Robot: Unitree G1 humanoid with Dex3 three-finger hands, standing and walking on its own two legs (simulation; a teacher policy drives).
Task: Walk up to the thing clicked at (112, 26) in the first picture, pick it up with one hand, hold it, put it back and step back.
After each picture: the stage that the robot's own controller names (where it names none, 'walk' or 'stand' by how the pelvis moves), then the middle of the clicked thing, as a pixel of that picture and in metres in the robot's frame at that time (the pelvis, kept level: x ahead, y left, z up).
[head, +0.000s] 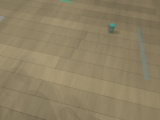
stand; (111, 28) +1.65 -0.35 -0.72
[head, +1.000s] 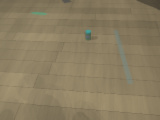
walk; (88, 35) +1.55 +0.05 -0.70
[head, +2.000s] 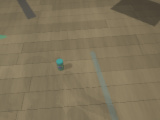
walk; (60, 64) +1.01 +0.29 -0.72
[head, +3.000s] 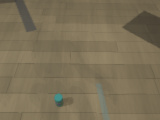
walk; (59, 100) +0.60 +0.22 -0.71
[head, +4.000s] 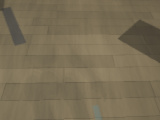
stand; out of the picture +0.39 +0.20 -0.71
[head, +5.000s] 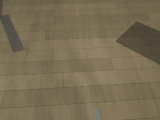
stand; out of the picture +0.37 +0.21 -0.73
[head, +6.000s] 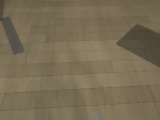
stand; out of the picture +0.36 +0.22 -0.73
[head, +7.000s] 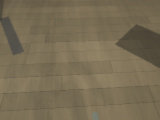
stand; out of the picture +0.36 +0.22 -0.73
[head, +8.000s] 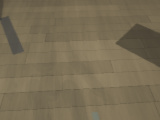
stand; out of the picture +0.35 +0.22 -0.73
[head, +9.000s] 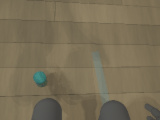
go down; (40, 79) +0.42 +0.20 -0.46
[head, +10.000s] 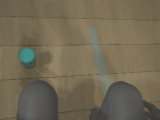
go down; (28, 59) +0.46 +0.22 -0.31
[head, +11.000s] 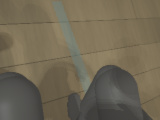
close in; out of the picture +0.44 +0.25 -0.24
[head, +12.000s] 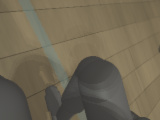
close; out of the picture +0.44 +0.28 -0.23
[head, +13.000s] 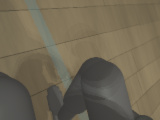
lift; out of the picture +0.41 +0.26 -0.23
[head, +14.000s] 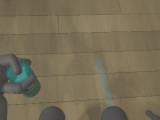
lift; (25, 80) +0.34 +0.19 -0.03
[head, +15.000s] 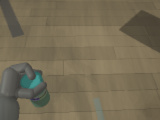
hold; (36, 90) +0.32 +0.17 +0.00
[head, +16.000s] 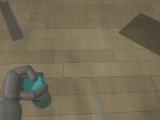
hold; (38, 92) +0.32 +0.16 -0.01
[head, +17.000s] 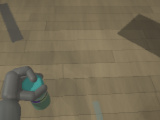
crouch; (37, 93) +0.32 +0.17 -0.02
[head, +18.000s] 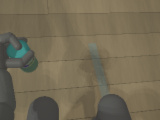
crouch; (24, 57) +0.42 +0.19 -0.10
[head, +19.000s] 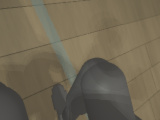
lower; out of the picture +0.44 +0.28 -0.23
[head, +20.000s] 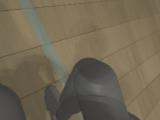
lower; out of the picture +0.44 +0.28 -0.24
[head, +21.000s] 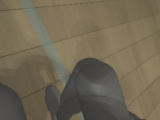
lower; out of the picture +0.44 +0.28 -0.24
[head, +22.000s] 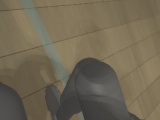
lower; out of the picture +0.44 +0.28 -0.24
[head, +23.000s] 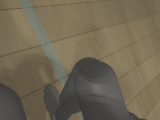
loosen; out of the picture +0.44 +0.28 -0.24
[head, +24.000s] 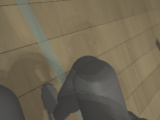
withdraw; out of the picture +0.43 +0.27 -0.23
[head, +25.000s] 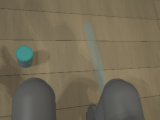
walk; (24, 57) +0.44 +0.22 -0.29
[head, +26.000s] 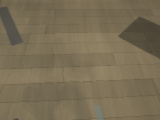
stand; out of the picture +0.37 +0.18 -0.65
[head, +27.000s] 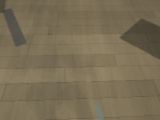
stand; out of the picture +0.39 +0.19 -0.67
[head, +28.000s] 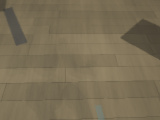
stand; out of the picture +0.38 +0.18 -0.67
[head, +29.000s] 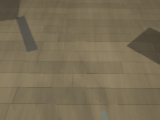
stand; out of the picture +0.40 +0.17 -0.72
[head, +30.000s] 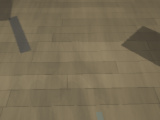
stand; out of the picture +0.37 +0.20 -0.73
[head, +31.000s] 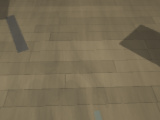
walk; out of the picture +0.36 +0.21 -0.73
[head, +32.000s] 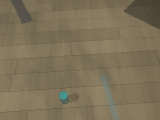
walk; (64, 97) +0.53 +0.19 -0.71
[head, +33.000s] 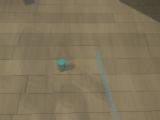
walk; (61, 65) +0.84 +0.17 -0.70
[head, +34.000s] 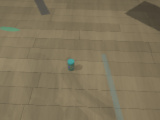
stand; (71, 65) +1.01 +0.15 -0.70
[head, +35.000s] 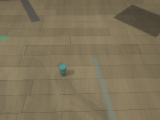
stand; (63, 70) +1.00 +0.20 -0.73
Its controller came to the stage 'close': yes
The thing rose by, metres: 0.69
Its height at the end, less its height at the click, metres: +0.00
